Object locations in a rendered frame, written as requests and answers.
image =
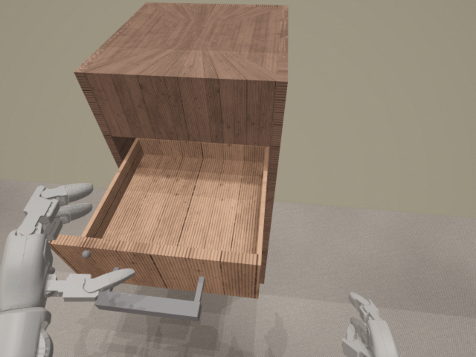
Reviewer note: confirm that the drawer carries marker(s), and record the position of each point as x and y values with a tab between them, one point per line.
176	211

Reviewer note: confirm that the cabinet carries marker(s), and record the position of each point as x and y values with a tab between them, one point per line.
214	73

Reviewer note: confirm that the robot right hand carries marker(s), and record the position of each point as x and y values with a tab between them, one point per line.
376	337

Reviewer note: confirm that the left robot forearm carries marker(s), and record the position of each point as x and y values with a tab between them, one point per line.
23	333

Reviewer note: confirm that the handle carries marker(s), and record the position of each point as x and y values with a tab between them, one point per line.
154	306

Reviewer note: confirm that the robot left hand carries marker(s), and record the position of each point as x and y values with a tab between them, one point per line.
24	278

